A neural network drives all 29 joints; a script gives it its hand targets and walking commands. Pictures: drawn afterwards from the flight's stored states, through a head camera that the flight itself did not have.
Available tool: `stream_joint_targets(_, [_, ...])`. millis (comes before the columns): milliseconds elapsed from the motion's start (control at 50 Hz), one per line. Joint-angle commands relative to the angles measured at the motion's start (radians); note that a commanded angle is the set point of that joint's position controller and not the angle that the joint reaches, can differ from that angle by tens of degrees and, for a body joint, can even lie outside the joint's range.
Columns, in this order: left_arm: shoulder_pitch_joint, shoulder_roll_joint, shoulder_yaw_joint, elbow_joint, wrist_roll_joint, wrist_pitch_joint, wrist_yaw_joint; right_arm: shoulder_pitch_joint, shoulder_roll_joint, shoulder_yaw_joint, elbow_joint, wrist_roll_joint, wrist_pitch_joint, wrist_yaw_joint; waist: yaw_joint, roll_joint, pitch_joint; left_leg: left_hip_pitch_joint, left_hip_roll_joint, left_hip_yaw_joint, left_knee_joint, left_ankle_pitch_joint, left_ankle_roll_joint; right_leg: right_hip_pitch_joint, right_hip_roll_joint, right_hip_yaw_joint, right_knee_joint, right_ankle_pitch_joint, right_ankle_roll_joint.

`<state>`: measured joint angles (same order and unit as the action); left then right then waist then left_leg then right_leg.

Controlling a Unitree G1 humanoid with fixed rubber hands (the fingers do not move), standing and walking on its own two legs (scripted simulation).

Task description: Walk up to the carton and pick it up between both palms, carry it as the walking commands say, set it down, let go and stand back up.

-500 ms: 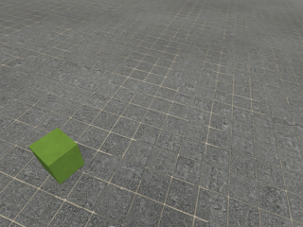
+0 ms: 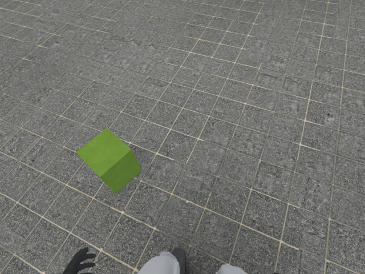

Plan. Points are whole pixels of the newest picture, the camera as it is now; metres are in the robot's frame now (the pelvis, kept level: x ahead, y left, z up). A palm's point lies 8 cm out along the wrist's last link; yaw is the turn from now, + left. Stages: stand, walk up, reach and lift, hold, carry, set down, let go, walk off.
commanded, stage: walk up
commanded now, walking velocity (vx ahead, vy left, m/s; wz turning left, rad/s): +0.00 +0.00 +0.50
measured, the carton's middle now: (111, 161) +0.71 +0.41 -0.63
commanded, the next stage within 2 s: none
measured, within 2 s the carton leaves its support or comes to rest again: neither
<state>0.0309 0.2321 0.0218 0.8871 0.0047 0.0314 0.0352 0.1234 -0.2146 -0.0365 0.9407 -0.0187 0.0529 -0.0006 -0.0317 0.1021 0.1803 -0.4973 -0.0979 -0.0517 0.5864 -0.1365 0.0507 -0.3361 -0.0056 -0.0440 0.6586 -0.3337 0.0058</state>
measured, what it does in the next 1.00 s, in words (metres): walks ahead, turning left: left foot, then right foot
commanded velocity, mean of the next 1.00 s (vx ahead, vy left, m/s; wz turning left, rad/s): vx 0.23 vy -0.14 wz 0.46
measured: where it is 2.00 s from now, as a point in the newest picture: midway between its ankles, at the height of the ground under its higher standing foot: (144, 219)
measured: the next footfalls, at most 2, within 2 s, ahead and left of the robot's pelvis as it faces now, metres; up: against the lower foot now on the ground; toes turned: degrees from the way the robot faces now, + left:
left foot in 0.34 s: -0.01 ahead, +0.15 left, +0.00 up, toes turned +22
right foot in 0.86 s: +0.39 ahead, +0.11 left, +0.00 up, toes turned +20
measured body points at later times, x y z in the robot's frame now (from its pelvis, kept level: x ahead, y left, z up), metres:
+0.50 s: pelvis +0.06 +0.10 +0.01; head +0.07 +0.16 +0.46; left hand +0.04 +0.36 -0.16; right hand +0.18 -0.16 -0.09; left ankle -0.05 +0.14 -0.72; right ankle +0.06 -0.08 -0.63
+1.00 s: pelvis +0.27 +0.16 -0.01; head +0.30 +0.20 +0.44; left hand +0.28 +0.42 -0.15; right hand +0.41 -0.06 -0.14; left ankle +0.10 +0.18 -0.62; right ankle +0.35 +0.09 -0.72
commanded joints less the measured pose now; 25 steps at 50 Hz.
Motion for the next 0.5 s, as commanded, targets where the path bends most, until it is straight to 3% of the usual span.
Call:
stream_joint_targets(0, [-0.016, 0.129, 0.044, -0.079, -0.001, 0.000, 0.017, 0.064, -0.120, -0.071, -0.078, 0.006, 0.000, 0.016, 0.020, -0.325, -0.247, -0.023, 0.101, 0.032, 0.564, -0.234, -0.072, 0.143, -0.391, 0.116, -0.323, 0.316, -0.182])
stream_joint_targets(20, [-0.012, 0.133, 0.042, -0.085, -0.002, -0.005, 0.020, 0.105, -0.117, -0.070, -0.059, 0.012, 0.004, 0.020, 0.011, -0.352, -0.252, -0.008, 0.088, 0.059, 0.552, -0.267, -0.076, 0.135, -0.383, 0.097, -0.314, 0.375, -0.189])
stream_joint_targets(40, [-0.007, 0.153, 0.053, -0.092, -0.005, -0.003, 0.020, 0.084, -0.124, -0.065, -0.081, 0.018, 0.010, 0.025, 0.011, -0.355, -0.237, 0.000, 0.113, 0.037, 0.517, -0.294, -0.081, 0.153, -0.378, 0.093, -0.315, 0.325, -0.163])
stream_joint_targets(60, [0.049, 0.139, 0.043, -0.068, 0.005, -0.001, 0.012, 0.023, -0.110, -0.059, -0.098, 0.017, 0.015, 0.025, 0.027, -0.344, -0.203, -0.005, 0.089, 0.081, 0.473, -0.278, -0.087, 0.143, -0.347, 0.090, -0.342, 0.286, -0.149])
stream_joint_targets(80, [0.048, 0.141, 0.045, -0.055, 0.006, -0.004, 0.018, 0.017, -0.114, -0.060, -0.103, 0.023, 0.016, 0.026, 0.017, -0.351, -0.125, -0.013, 0.120, 0.049, 0.376, -0.281, -0.084, 0.131, -0.349, 0.066, -0.340, 0.318, -0.122])
stream_joint_targets(100, [0.080, 0.157, 0.046, -0.056, 0.006, -0.007, 0.014, 0.001, -0.123, -0.055, -0.093, 0.017, 0.013, 0.028, 0.017, -0.292, -0.162, 0.024, 0.100, 0.100, 0.366, -0.267, -0.080, 0.169, -0.340, 0.041, -0.336, 0.330, -0.112])
stream_joint_targets(140, [0.077, 0.176, 0.054, -0.052, 0.018, 0.006, 0.003, -0.028, -0.102, -0.030, -0.110, 0.017, 0.011, 0.039, 0.017, -0.322, -0.091, 0.055, 0.114, 0.128, 0.187, -0.305, -0.084, 0.119, -0.327, 0.008, -0.337, 0.235, -0.097])
stream_joint_targets(160, [0.112, 0.191, 0.062, -0.038, 0.022, -0.011, 0.002, -0.027, -0.094, -0.038, -0.099, 0.011, 0.005, 0.047, 0.031, -0.319, -0.137, 0.034, 0.110, 0.135, 0.156, -0.316, -0.072, 0.209, -0.348, 0.011, -0.305, 0.304, -0.116])
stream_joint_targets(180, [0.212, 0.197, 0.072, -0.022, 0.025, -0.022, -0.016, -0.016, -0.100, -0.029, -0.108, 0.020, -0.012, 0.053, 0.076, -0.333, -0.175, 0.060, 0.127, 0.181, 0.098, -0.355, -0.048, 0.247, -0.367, 0.070, -0.372, -0.156, -0.146])
stream_joint_targets(200, [0.232, 0.231, 0.081, -0.001, 0.024, -0.029, -0.020, -0.072, -0.106, -0.025, -0.107, 0.023, -0.018, 0.065, 0.092, -0.332, -0.148, -0.007, 0.134, 0.208, 0.113, -0.370, -0.056, 0.250, -0.422, 0.143, -0.460, -0.364, -0.147])
stream_joint_targets(220, [0.187, 0.243, 0.087, 0.005, 0.028, -0.027, -0.018, -0.032, -0.091, -0.021, -0.093, 0.014, -0.025, 0.064, 0.047, -0.309, -0.094, 0.060, 0.168, 0.205, 0.077, -0.362, -0.053, 0.182, -0.431, 0.104, -0.432, -0.412, -0.137])
stream_joint_targets(240, [0.150, 0.232, 0.074, -0.024, 0.034, -0.028, -0.027, 0.003, -0.093, -0.019, -0.110, 0.018, -0.034, 0.068, 0.023, -0.276, -0.101, 0.168, 0.147, 0.243, -0.015, -0.340, -0.047, 0.103, -0.382, 0.038, -0.388, -0.396, -0.128])
stream_joint_targets(260, [0.112, 0.182, 0.068, -0.029, 0.034, -0.030, -0.031, 0.199, -0.103, -0.028, -0.039, 0.017, -0.054, 0.059, -0.049, -0.130, -0.184, 0.398, 0.135, 0.207, -0.128, -0.332, -0.016, 0.038, -0.314, -0.074, -0.168, -0.290, -0.082])
stream_joint_targets(280, [0.087, 0.082, 0.043, -0.053, 0.030, -0.054, -0.042, 0.354, -0.227, -0.065, 0.050, -0.002, -0.076, 0.040, -0.139, 0.321, -0.231, 0.605, 0.357, -0.209, -0.316, -0.484, 0.054, -0.238, -0.166, -0.170, 0.310, -0.232, -0.021])
stream_joint_targets(300, [-0.024, 0.053, 0.023, -0.129, 0.040, -0.071, -0.054, 0.357, -0.288, -0.064, 0.057, -0.015, -0.074, 0.024, -0.152, 0.446, -0.178, 0.602, 0.467, -0.551, -0.405, -0.486, 0.114, -0.535, -0.045, -0.048, 0.485, -0.246, 0.013])
stream_joint_targets(320, [-0.072, 0.055, 0.026, -0.123, 0.049, -0.064, -0.060, 0.337, -0.268, -0.061, 0.046, -0.012, -0.081, 0.022, -0.117, 0.359, -0.130, 0.568, 0.487, -0.519, -0.386, -0.352, 0.120, -0.583, -0.106, 0.021, 0.560, -0.214, 0.025])
stream_joint_targets(340, [-0.014, 0.092, 0.036, -0.099, 0.041, -0.067, -0.061, 0.303, -0.273, -0.072, 0.012, -0.008, -0.091, -0.001, -0.082, 0.152, -0.133, 0.616, 0.515, -0.489, -0.322, 0.012, 0.120, -0.561, -0.116, 0.043, 0.518, -0.130, 0.043])
stream_joint_targets(360, [0.000, 0.078, 0.033, -0.088, 0.034, -0.064, -0.057, 0.281, -0.250, -0.075, 0.001, -0.007, -0.104, -0.012, -0.055, 0.119, -0.131, 0.612, 0.513, -0.412, -0.238, 0.580, 0.116, -0.517, -0.103, 0.037, 0.461, -0.084, 0.056])
stream_joint_targets(380, [0.063, 0.080, 0.040, -0.070, 0.020, -0.038, -0.056, 0.246, -0.206, -0.077, -0.034, 0.003, -0.101, -0.023, -0.012, 0.023, -0.152, 0.543, 0.445, -0.238, -0.144, 1.115, 0.044, -0.390, -0.098, 0.008, 0.456, -0.060, 0.066])
stream_joint_targets(400, [0.050, 0.094, 0.039, -0.063, 0.014, -0.011, -0.065, 0.309, -0.237, -0.088, -0.004, 0.007, -0.095, -0.048, -0.030, 0.072, -0.177, 0.660, 0.474, -0.211, -0.060, 1.337, 0.018, -0.459, -0.087, 0.002, 0.526, -0.097, 0.077])
stream_joint_targets(420, [0.109, 0.076, 0.038, -0.043, 0.025, -0.005, -0.071, 0.316, -0.216, -0.079, -0.007, 0.008, -0.089, -0.058, -0.019, 0.125, -0.214, 0.687, 0.469, -0.133, -0.053, 1.333, -0.007, -0.478, -0.070, 0.006, 0.544, -0.051, 0.073])
stream_joint_targets(440, [0.090, 0.101, 0.038, -0.046, 0.026, -0.001, -0.076, 0.302, -0.221, -0.086, -0.012, 0.001, -0.085, -0.059, -0.028, 0.102, -0.202, 0.671, 0.471, -0.143, -0.090, 1.174, 0.057, -0.484, -0.093, 0.002, 0.532, -0.030, 0.076])
stream_joint_targets(460, [0.085, 0.096, 0.035, -0.051, 0.030, 0.011, -0.081, 0.327, -0.233, -0.083, -0.022, 0.005, -0.086, -0.056, -0.007, 0.136, -0.173, 0.612, 0.442, -0.124, -0.069, 1.230, 0.004, -0.468, -0.066, -0.025, 0.539, -0.011, 0.071])
stream_joint_targets(480, [0.022, 0.106, 0.035, -0.090, 0.029, 0.017, -0.084, 0.343, -0.226, -0.082, -0.020, 0.003, -0.082, -0.056, -0.022, 0.065, -0.168, 0.624, 0.429, -0.127, -0.106, 1.207, 0.007, -0.480, -0.057, -0.035, 0.512, 0.005, 0.073])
